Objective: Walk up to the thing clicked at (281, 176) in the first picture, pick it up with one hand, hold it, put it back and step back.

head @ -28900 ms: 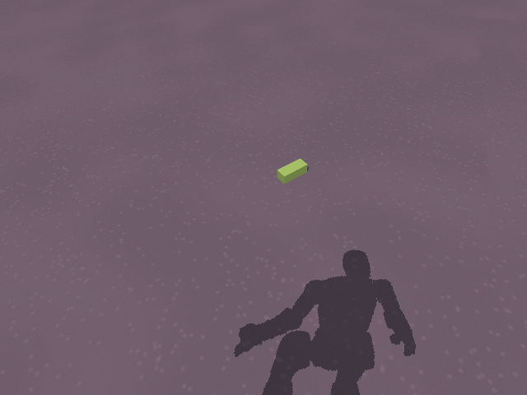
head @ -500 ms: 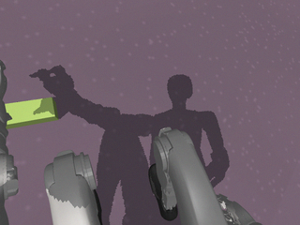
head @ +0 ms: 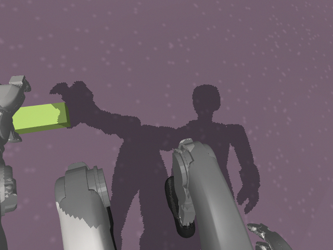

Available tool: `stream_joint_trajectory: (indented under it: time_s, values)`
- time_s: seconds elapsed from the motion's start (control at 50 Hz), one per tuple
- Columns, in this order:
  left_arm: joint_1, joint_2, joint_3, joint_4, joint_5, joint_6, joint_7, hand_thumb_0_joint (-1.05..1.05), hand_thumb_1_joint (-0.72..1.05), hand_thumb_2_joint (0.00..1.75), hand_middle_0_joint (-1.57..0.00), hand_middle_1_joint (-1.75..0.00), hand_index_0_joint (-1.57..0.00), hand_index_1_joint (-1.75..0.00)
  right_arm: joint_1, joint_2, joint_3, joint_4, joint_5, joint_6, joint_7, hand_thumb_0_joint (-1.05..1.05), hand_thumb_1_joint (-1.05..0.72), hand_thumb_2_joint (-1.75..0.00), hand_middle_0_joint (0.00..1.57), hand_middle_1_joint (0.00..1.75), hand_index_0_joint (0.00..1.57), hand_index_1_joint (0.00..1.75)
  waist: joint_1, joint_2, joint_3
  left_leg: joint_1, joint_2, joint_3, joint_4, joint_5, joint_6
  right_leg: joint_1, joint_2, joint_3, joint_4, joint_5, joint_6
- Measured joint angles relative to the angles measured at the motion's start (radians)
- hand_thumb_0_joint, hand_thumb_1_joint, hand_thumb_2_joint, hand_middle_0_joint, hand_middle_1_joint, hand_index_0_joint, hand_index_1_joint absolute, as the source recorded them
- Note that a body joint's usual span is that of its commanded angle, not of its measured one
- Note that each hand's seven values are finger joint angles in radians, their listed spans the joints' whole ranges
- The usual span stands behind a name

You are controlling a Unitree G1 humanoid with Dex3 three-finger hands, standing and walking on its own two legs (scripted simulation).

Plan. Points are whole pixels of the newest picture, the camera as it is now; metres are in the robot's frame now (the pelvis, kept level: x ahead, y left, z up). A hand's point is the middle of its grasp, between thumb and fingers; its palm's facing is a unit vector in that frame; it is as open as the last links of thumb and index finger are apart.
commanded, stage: home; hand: left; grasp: from above
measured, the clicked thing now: (39, 118) +0.50 +0.30 -0.31
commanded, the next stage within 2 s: none
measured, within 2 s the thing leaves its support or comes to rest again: neither
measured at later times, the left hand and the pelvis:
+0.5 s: hand (5, 112) +0.45 +0.29 -0.10, palm faces -0.31 -0.46 -0.83, open 9.6 cm; pelvis +0.02 +0.00 +0.05, yaw +1 degrees
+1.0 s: hand out of the picture +0.28 +0.23 +0.13, palm faces +0.08 -0.94 -0.34, open 7.4 cm; pelvis +0.03 +0.00 +0.23, yaw +7 degrees
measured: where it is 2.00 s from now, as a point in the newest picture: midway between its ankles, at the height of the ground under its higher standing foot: (145, 229)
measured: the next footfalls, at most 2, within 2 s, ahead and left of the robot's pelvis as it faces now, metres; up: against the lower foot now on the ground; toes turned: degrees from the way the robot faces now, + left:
none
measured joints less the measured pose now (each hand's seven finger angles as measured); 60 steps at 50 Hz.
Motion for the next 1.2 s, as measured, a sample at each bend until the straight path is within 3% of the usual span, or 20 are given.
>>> stream_joint_trajectory:
  time_s: [0.12,0.18,0.22,0.26,0.32,0.44,0.58,0.7,0.82,0.92,1.04,1.12,1.2]
  values:
    - [-0.034,0.038,0.052,0.064,0.064,-0.020,0.121,0.00,-0.40,0.96,-0.16,-0.92,-0.16,-0.91,0.006,0.023,0.019,0.013,-0.037,-0.036,0.004,0.01,-0.90,-0.89,0.20,0.30,0.20,0.30,-0.030,-0.027,0.037,-0.054,-0.008,-0.013,0.066,0.000,0.001,-0.042,0.003,-0.007,0.056,-0.003,0.001]
    - [-0.029,0.037,0.085,0.039,0.055,0.007,0.154,0.00,-0.31,0.95,-0.20,-0.84,-0.19,-0.84,0.017,0.039,0.015,0.017,-0.047,-0.057,0.014,0.01,-0.89,-0.89,0.20,0.30,0.20,0.30,-0.040,-0.027,0.040,-0.076,-0.010,-0.015,0.085,-0.004,0.003,-0.060,0.003,-0.008,0.072,-0.009,0.001]
    - [-0.007,0.019,0.108,-0.008,0.019,0.035,0.162,0.00,-0.24,0.95,-0.22,-0.79,-0.21,-0.79,0.029,0.049,0.006,0.018,-0.046,-0.067,0.024,0.01,-0.89,-0.89,0.20,0.30,0.20,0.30,-0.039,-0.017,0.030,-0.087,-0.010,-0.013,0.088,-0.011,0.004,-0.070,0.002,-0.007,0.075,-0.016,-0.002]
    - [0.017,-0.008,0.121,-0.057,-0.031,0.069,0.151,0.00,-0.18,0.94,-0.23,-0.74,-0.22,-0.75,0.039,0.060,-0.005,0.022,-0.038,-0.072,0.037,0.01,-0.89,-0.89,0.20,0.30,0.20,0.30,-0.033,-0.005,0.011,-0.090,-0.009,-0.008,0.081,-0.020,0.005,-0.074,0.001,-0.003,0.071,-0.025,0.000]
    - [0.062,-0.058,0.134,-0.140,-0.135,0.117,0.105,0.00,-0.06,0.93,-0.24,-0.67,-0.23,-0.68,0.049,0.077,-0.029,0.029,-0.016,-0.070,0.052,0.01,-0.89,-0.89,0.20,0.30,0.20,0.30,-0.012,0.018,-0.026,-0.073,-0.005,0.001,0.054,-0.038,0.006,-0.063,-0.001,0.004,0.049,-0.041,0.005]
    - [0.227,-0.176,0.106,-0.395,-0.381,0.221,-0.057,0.00,0.22,0.91,-0.24,-0.55,-0.23,-0.56,0.043,0.088,-0.079,0.028,0.051,-0.035,0.064,0.01,-0.90,-0.89,0.20,0.30,0.20,0.30,0.058,0.063,-0.100,0.036,0.009,0.028,-0.056,-0.069,0.009,0.029,-0.007,0.020,-0.049,-0.067,0.011]
    - [0.471,-0.285,0.077,-0.717,-0.655,0.304,-0.223,0.01,0.62,0.92,-0.23,-0.41,-0.22,-0.42,-0.005,0.062,-0.122,-0.026,0.107,0.009,0.023,0.01,-0.90,-0.89,0.20,0.30,0.20,0.30,0.139,0.077,-0.158,0.213,0.020,0.053,-0.227,-0.063,0.010,0.190,-0.012,0.031,-0.207,-0.056,0.002]
    - [0.643,-0.357,0.058,-0.912,-0.833,0.355,-0.265,0.01,0.80,0.90,-0.22,-0.34,-0.22,-0.34,-0.060,0.042,-0.148,-0.082,0.135,0.005,-0.028,0.01,-0.91,-0.89,0.20,0.30,0.20,0.30,0.188,0.062,-0.179,0.364,0.019,0.064,-0.361,-0.037,0.005,0.335,-0.020,0.032,-0.330,-0.034,-0.009]
    - [0.796,-0.422,0.049,-1.050,-0.998,0.435,-0.258,0.01,0.87,0.90,-0.21,-0.32,-0.21,-0.31,-0.109,0.052,-0.146,-0.125,0.153,-0.020,-0.082,0.01,-0.91,-0.89,0.20,0.30,0.20,0.30,0.206,0.051,-0.177,0.524,0.018,0.068,-0.496,-0.009,-0.001,0.491,-0.026,0.029,-0.459,-0.009,-0.016]
    - [0.917,-0.471,0.043,-1.146,-1.121,0.510,-0.237,0.01,0.89,0.90,-0.21,-0.31,-0.21,-0.31,-0.117,0.079,-0.123,-0.143,0.164,-0.040,-0.126,0.01,-0.91,-0.89,0.20,0.30,0.20,0.30,0.206,0.047,-0.175,0.672,0.018,0.073,-0.620,0.012,-0.003,0.637,-0.030,0.027,-0.579,0.011,-0.021]
    - [1.032,-0.524,0.050,-1.229,-1.228,0.589,-0.209,0.02,0.90,0.89,-0.21,-0.31,-0.21,-0.30,-0.073,0.110,-0.090,-0.142,0.174,-0.065,-0.175,0.01,-0.90,-0.89,0.20,0.30,0.20,0.30,0.204,0.050,-0.178,0.867,0.021,0.077,-0.779,0.035,-0.005,0.833,-0.031,0.022,-0.740,0.036,-0.024]
    - [1.105,-0.551,0.059,-1.279,-1.277,0.626,-0.201,0.02,0.90,0.89,-0.21,-0.30,-0.21,-0.30,-0.024,0.126,-0.072,-0.133,0.176,-0.088,-0.210,0.01,-0.90,-0.89,0.20,0.30,0.21,0.30,0.200,0.053,-0.174,1.003,0.027,0.078,-0.890,0.052,-0.004,0.970,-0.028,0.019,-0.856,0.058,-0.025]
    - [1.187,-0.569,0.060,-1.333,-1.303,0.650,-0.201,0.02,0.90,0.89,-0.20,-0.30,-0.20,-0.30,0.029,0.133,-0.066,-0.127,0.173,-0.109,-0.242,0.01,-0.90,-0.89,0.20,0.30,0.21,0.30,0.193,0.057,-0.170,1.138,0.031,0.083,-1.000,0.072,-0.003,1.105,-0.026,0.019,-0.972,0.081,-0.025]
